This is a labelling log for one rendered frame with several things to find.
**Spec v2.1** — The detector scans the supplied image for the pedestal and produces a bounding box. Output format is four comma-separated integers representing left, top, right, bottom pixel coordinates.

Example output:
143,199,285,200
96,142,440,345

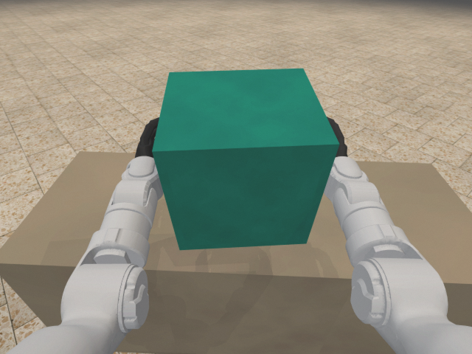
0,151,472,354

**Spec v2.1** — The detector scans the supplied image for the robot right hand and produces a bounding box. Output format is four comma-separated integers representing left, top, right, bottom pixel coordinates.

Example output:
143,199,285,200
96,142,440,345
327,117,348,157

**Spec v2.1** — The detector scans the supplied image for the robot left hand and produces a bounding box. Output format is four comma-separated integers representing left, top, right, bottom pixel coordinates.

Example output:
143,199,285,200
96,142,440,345
135,117,159,158

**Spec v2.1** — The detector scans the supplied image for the carton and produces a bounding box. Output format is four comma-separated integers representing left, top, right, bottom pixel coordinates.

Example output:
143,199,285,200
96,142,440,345
152,69,340,250

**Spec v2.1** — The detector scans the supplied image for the robot left forearm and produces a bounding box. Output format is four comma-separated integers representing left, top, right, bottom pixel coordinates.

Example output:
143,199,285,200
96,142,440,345
60,156,163,320

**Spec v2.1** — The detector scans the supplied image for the robot right forearm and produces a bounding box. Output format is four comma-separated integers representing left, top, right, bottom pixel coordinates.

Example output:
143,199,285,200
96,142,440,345
324,156,448,312

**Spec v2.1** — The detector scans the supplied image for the robot right upper arm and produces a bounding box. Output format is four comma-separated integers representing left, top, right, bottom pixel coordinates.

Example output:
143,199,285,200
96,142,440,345
350,257,472,354

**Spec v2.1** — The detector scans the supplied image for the robot left upper arm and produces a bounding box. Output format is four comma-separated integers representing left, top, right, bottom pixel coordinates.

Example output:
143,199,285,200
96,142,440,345
6,264,149,354

